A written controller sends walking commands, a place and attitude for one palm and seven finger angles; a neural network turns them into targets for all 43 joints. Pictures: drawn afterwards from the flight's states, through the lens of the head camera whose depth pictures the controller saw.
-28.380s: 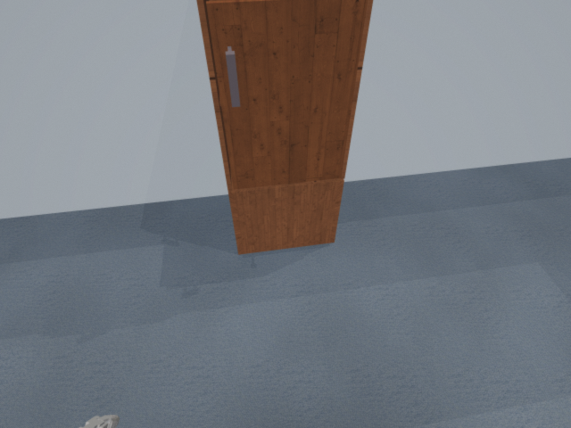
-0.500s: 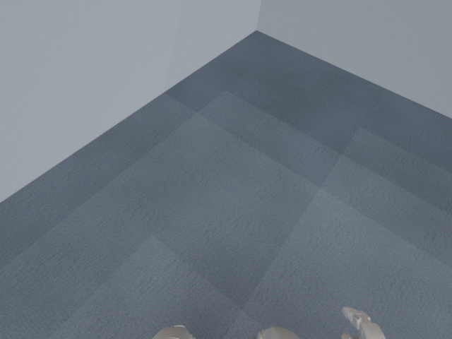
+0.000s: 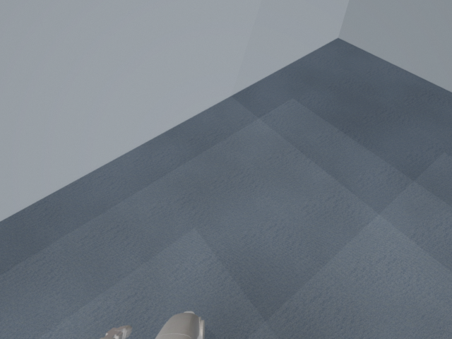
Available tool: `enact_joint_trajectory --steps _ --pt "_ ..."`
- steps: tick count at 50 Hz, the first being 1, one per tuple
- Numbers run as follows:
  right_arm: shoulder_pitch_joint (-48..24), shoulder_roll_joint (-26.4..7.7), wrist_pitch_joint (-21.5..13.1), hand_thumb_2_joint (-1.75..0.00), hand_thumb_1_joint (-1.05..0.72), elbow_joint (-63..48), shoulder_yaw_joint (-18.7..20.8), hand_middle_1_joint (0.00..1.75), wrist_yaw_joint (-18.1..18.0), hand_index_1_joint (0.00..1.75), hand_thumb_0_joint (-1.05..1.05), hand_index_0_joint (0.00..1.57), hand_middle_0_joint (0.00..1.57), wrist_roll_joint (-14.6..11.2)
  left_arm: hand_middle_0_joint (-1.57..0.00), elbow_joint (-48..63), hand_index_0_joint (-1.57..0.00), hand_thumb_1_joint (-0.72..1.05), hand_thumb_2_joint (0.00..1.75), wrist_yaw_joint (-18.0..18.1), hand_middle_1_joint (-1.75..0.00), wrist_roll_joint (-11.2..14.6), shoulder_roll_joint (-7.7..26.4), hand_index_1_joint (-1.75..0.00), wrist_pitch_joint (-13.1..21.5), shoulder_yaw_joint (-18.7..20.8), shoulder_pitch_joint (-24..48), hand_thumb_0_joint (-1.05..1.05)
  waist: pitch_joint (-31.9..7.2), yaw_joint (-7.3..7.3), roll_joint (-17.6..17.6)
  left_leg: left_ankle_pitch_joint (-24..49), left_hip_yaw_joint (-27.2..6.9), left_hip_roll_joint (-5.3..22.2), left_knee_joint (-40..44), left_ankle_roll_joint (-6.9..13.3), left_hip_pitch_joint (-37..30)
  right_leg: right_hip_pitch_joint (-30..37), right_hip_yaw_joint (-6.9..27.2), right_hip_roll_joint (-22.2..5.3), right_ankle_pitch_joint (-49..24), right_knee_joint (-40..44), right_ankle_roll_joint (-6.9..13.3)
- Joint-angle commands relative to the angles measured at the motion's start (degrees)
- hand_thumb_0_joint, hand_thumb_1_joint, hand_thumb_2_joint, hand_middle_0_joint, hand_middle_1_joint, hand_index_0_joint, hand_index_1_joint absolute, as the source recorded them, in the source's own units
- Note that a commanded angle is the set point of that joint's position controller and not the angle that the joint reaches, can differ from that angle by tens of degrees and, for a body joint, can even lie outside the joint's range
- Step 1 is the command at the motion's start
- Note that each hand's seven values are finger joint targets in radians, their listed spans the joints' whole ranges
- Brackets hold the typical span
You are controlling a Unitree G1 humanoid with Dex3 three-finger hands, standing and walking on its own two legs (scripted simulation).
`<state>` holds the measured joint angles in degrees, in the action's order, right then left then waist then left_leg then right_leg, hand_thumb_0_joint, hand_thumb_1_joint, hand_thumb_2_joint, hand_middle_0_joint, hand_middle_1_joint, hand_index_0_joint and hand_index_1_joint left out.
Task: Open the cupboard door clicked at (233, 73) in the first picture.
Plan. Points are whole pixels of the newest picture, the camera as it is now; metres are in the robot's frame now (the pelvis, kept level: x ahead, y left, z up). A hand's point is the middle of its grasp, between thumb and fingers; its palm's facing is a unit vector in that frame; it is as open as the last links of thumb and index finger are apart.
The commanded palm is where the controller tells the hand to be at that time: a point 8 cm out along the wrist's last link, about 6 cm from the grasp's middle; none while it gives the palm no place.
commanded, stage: turn to face it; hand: left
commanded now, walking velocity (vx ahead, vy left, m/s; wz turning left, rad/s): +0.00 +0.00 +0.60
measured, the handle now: out of the picture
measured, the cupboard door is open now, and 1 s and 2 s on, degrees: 41 41 41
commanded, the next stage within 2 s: none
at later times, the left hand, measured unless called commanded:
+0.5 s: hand out of the picture +0.03 +0.25 -0.16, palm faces +0.31 -0.91 -0.27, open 7.4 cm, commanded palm none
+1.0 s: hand out of the picture -0.05 +0.16 -0.17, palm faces +0.61 -0.76 -0.23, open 7.3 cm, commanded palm none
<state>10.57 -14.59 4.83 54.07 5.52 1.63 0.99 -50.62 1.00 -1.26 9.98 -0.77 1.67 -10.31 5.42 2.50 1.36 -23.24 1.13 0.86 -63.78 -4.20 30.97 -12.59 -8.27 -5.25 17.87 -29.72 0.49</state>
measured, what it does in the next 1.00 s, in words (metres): steps on the spot, turning left: left foot, then right foot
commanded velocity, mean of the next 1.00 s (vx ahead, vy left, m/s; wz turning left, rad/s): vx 0.00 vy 0.00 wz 0.60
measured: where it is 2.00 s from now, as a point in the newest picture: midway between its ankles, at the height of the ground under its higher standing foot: outside the picture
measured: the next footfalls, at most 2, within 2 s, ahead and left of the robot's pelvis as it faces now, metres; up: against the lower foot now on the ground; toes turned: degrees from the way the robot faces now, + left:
left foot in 0.22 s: +0.03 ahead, +0.13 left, +0.00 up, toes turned +15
right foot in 0.62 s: +0.10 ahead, -0.12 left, +0.00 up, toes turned +19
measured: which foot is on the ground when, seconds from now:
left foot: up 0.00-0.20, down 0.22-0.62, up 0.64-1.00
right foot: down 0.00-0.22, up 0.24-0.60, down 0.62-1.00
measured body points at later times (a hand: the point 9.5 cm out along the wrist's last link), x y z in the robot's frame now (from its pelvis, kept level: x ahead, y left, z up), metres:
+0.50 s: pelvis +0.01 +0.01 +0.00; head +0.05 +0.03 +0.45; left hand +0.02 +0.29 -0.14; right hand +0.18 -0.21 -0.14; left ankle -0.01 +0.12 -0.74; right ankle +0.04 -0.15 -0.68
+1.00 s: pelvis +0.03 -0.03 -0.01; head +0.07 +0.00 +0.44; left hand -0.08 +0.20 -0.15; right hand +0.27 -0.18 -0.15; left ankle -0.04 +0.07 -0.72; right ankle +0.06 -0.13 -0.74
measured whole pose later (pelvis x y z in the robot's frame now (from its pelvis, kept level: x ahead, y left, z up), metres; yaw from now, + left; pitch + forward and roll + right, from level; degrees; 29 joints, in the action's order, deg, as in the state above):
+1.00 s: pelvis +0.03 -0.03 -0.01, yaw +37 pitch +0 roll +1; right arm 5.8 -13.6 4.4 53.0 4.3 1.9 0.8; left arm -51.6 0.7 -1.7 11.6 -0.3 2.7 -13.1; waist 6.7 -0.4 -1.7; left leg -23.7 5.0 1.9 -42.6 -3.3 21.1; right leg -11.7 -16.3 -8.3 20.4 -32.8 0.1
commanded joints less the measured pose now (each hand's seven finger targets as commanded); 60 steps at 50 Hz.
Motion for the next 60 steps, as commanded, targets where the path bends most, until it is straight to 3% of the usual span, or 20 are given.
enact_joint_trajectory --steps 1,6,9,11,12,17,24,28,29,31,32,36,46,50,51,52,53,54,56,60 --pt "-6.15 -1.66 -1.63 -0.90 -0.90 -5.85 -0.52 0.30 0.32 0.30 0.00 0.20 0.20 -0.42 -0.20 2.69 -0.20 0.90 0.90 1.05 -0.30 -0.07 12.18 -0.30 1.63 3.48 -4.66 0.00 -6.50 -4.37 -11.29 -1.65 3.15 1.09 9.76 -0.58 0.76 11.57 4.97 -14.14 -37.17 6.42 5.08" --pt "-7.30 -1.49 -2.42 -0.90 -0.90 -6.92 -1.02 0.30 0.30 0.30 0.00 0.20 0.20 -0.58 -0.20 1.63 -0.20 0.90 0.90 0.73 -0.30 -0.49 14.14 -0.30 1.41 4.42 -6.11 0.00 -7.79 -5.23 -13.94 -2.01 5.90 0.22 23.16 1.01 -5.70 12.46 3.31 -16.13 -41.35 1.73 4.98" --pt "0.15 -4.81 -3.13 -0.90 -0.90 -5.32 -0.15 0.30 -0.02 0.30 0.00 0.20 0.20 -0.17 -0.20 2.36 -0.20 0.90 0.90 0.22 -0.30 0.43 14.29 -0.30 1.29 4.66 -3.54 0.00 -11.23 -0.23 -8.26 13.50 5.26 -0.05 37.83 2.98 -21.64 4.21 -1.54 -14.28 -35.21 -9.70 0.41" --pt "8.34 -15.62 -3.45 -0.90 -0.90 -3.93 2.53 0.30 -0.97 0.30 0.00 0.20 0.20 0.16 -0.20 6.69 -0.20 0.90 0.90 -0.30 -0.30 0.83 8.05 -0.30 0.59 2.69 1.65 0.00 -13.99 4.42 16.84 49.90 -25.22 23.41 41.49 16.22 -35.66 -22.01 -0.12 -1.96 20.15 -33.06 -6.17" --pt "9.04 -15.62 -3.13 -0.90 -0.90 -3.00 2.26 0.30 -1.41 0.30 0.00 0.20 0.20 0.20 -0.20 7.35 -0.20 0.90 0.90 -0.01 -0.30 0.38 9.57 -0.30 -0.27 2.95 3.40 0.00 -14.05 4.07 10.11 47.15 -22.20 24.77 40.59 18.92 -33.72 -22.96 6.50 -2.71 19.66 -37.59 -5.02" --pt "-2.30 -10.22 -4.04 -0.90 -0.90 -6.31 0.59 0.30 -2.42 0.30 0.00 0.20 0.20 0.25 -0.20 3.03 -0.20 0.90 0.90 -0.84 -0.30 -0.04 9.21 -0.30 -1.13 3.63 0.44 0.00 -7.78 -1.76 6.50 27.27 -12.53 12.38 44.42 12.02 -21.62 -19.57 8.19 -1.18 4.16 -36.15 -5.62" --pt "-0.33 -11.05 -3.68 -0.90 -0.90 -5.59 1.13 0.30 -1.95 0.30 0.00 0.20 0.20 0.55 -0.20 4.61 -0.20 0.90 0.90 -0.58 -0.30 0.33 8.52 -0.30 -0.85 3.12 2.88 0.00 -7.50 -0.80 7.66 25.41 -16.21 11.27 43.63 12.93 -20.40 -13.17 6.94 1.96 6.41 -19.50 -5.53" --pt "-3.30 -10.95 -3.12 -0.90 -0.90 -6.54 1.54 0.30 -1.90 0.30 0.00 0.20 0.20 0.30 -0.20 3.88 -0.20 0.90 0.90 -0.36 -0.30 0.76 8.79 -0.30 -0.13 3.30 -1.72 0.00 -8.30 -3.10 8.91 25.39 -18.67 8.99 39.69 11.34 -13.91 -0.92 5.69 4.72 1.02 -4.70 -4.49" --pt "-4.42 -9.98 -3.09 -0.90 -0.90 -7.05 1.46 0.30 -1.85 0.30 0.00 0.20 0.20 -0.14 -0.20 3.28 -0.20 0.90 0.90 -0.11 -0.30 0.75 10.00 -0.30 0.41 3.63 -4.66 0.00 -9.19 -4.93 6.03 21.97 -18.02 7.08 36.25 9.41 -9.59 6.29 6.53 3.48 -4.52 4.15 -4.22" --pt "-4.21 -3.64 -3.28 -0.90 -0.90 -9.12 0.61 0.30 -1.24 0.30 0.00 0.20 0.20 -0.76 -0.20 3.32 -0.20 0.90 0.90 0.75 -0.30 -0.70 19.21 -0.30 1.45 5.37 -7.30 0.00 -10.16 -6.79 -21.48 -11.38 -2.57 -6.29 11.36 1.32 5.32 14.32 30.72 -21.95 -12.52 15.38 5.12" --pt "-4.17 -6.41 -2.90 -0.90 -0.90 -8.60 0.99 0.30 -1.07 0.30 0.00 0.20 0.20 -0.27 -0.20 3.49 -0.20 0.90 0.90 1.00 -0.30 -0.10 17.98 -0.30 1.26 4.54 -6.10 0.00 -9.20 -5.82 -16.91 -12.59 -5.37 -2.36 -0.15 2.14 3.66 7.55 27.80 -23.98 -15.83 13.81 8.38" --pt "-1.89 -4.27 -1.38 -0.90 -0.90 -4.91 0.59 0.30 -0.06 0.30 0.00 0.20 0.20 -0.22 -0.20 5.02 -0.20 0.90 0.90 0.97 -0.30 0.45 10.54 -0.30 1.46 2.66 0.96 0.00 -6.08 -1.26 -15.21 0.21 -2.41 0.84 -7.42 -0.15 3.90 6.31 8.82 -12.28 -30.02 9.59 4.48" --pt "-8.51 -1.27 -1.84 -0.90 -0.90 -6.52 -0.95 0.30 0.45 0.30 0.00 0.20 0.20 -0.48 -0.20 2.09 -0.20 0.90 0.90 0.90 -0.30 -0.48 13.19 -0.30 1.52 4.20 -6.05 0.00 -6.56 -5.18 -12.73 -2.67 4.44 1.02 18.12 0.50 -3.62 11.86 3.44 -16.28 -35.62 5.58 5.92" --pt "-3.23 -3.32 -2.77 -0.90 -0.90 -5.91 -0.72 0.30 0.08 0.30 0.00 0.20 0.20 -0.24 -0.20 2.04 -0.20 0.90 0.90 0.28 -0.30 0.14 14.28 -0.30 1.29 4.83 -4.43 0.00 -8.97 -1.79 -10.48 7.48 6.05 -0.48 33.36 2.48 -16.70 5.98 -1.05 -15.70 -32.77 -3.35 2.44" --pt "1.33 -6.32 -3.26 -0.90 -0.90 -4.94 0.18 0.30 0.02 0.30 0.00 0.20 0.20 -0.01 -0.20 2.56 -0.20 0.90 0.90 0.09 -0.30 0.42 12.93 -0.30 1.07 4.61 -3.60 0.00 -11.69 0.73 -2.84 17.16 0.58 3.34 39.58 4.26 -26.61 -1.18 -2.95 -13.50 -24.66 -13.13 -0.50" --pt "6.09 -13.74 -3.70 -0.90 -0.90 -4.39 2.05 0.30 -0.60 0.30 0.00 0.20 0.20 0.51 -0.20 4.98 -0.20 0.90 0.90 -0.49 -0.30 1.00 8.88 -0.30 0.72 3.59 -2.20 0.00 -13.68 3.47 16.33 38.99 -22.78 20.14 41.60 12.93 -35.59 -18.80 -3.94 -3.95 12.68 -27.37 -5.60" --pt "9.28 -15.73 -3.21 -0.90 -0.90 -3.08 2.30 0.30 -1.32 0.30 0.00 0.20 0.20 0.02 -0.20 6.86 -0.20 0.90 0.90 -0.07 -0.30 0.41 8.76 -0.30 -0.10 2.96 1.99 0.00 -14.29 4.48 13.35 50.90 -25.74 24.75 41.19 18.45 -35.17 -22.90 3.89 -1.92 21.47 -34.86 -5.21" --pt "8.00 -15.40 -3.18 -0.90 -0.90 -3.61 2.03 0.30 -1.57 0.30 0.00 0.20 0.20 0.30 -0.20 7.53 -0.20 0.90 0.90 0.01 -0.30 0.31 9.46 -0.30 -0.37 3.21 2.52 0.00 -12.81 3.38 7.82 41.71 -21.45 24.37 41.54 19.14 -31.33 -22.34 6.58 -2.98 18.64 -37.87 -4.44" --pt "1.17 -10.94 -3.72 -0.90 -0.90 -5.45 0.99 0.30 -2.50 0.30 0.00 0.20 0.20 0.33 -0.20 4.90 -0.20 0.90 0.90 -0.19 -0.30 0.09 9.45 -0.30 -0.79 3.67 2.79 0.00 -10.09 0.53 11.47 32.74 -17.69 16.70 43.11 14.93 -24.92 -21.95 8.77 -2.71 10.21 -39.00 -4.95" --pt "-1.21 -9.70 -4.24 -0.90 -0.90 -5.97 0.21 0.30 -2.53 0.30 0.00 0.20 0.20 0.23 -0.20 2.79 -0.20 0.90 0.90 -0.70 -0.30 0.06 8.92 -0.30 -1.17 3.71 -0.39 0.00 -7.61 -2.07 4.14 28.49 -13.70 12.00 45.01 12.39 -22.26 -19.27 8.49 -0.91 3.65 -34.94 -5.52"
